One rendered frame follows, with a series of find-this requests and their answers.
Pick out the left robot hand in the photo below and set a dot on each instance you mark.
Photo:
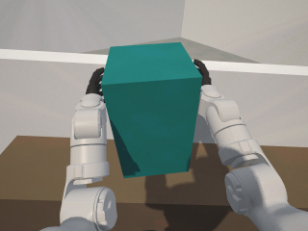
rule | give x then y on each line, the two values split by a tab
94	86

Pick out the left robot forearm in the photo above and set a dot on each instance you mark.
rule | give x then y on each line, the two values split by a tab
88	140

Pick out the pedestal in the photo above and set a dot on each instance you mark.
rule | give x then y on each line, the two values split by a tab
33	177

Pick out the left robot upper arm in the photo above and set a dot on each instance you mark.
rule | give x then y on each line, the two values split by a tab
87	209

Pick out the right robot forearm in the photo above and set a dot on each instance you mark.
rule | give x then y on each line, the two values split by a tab
236	146

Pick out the right robot upper arm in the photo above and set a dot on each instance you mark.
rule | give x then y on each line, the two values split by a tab
257	192

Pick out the carton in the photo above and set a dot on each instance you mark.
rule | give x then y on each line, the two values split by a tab
151	93

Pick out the right robot hand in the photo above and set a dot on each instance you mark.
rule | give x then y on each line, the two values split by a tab
206	80

